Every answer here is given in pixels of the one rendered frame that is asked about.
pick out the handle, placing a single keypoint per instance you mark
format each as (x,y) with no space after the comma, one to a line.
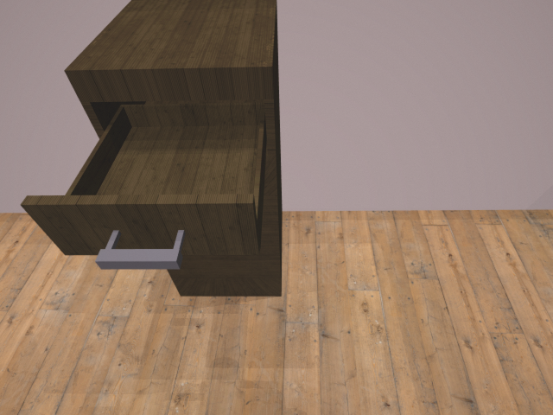
(140,259)

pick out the drawer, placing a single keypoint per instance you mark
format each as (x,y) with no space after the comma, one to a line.
(160,168)

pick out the cabinet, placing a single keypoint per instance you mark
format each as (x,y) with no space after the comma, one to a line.
(193,52)

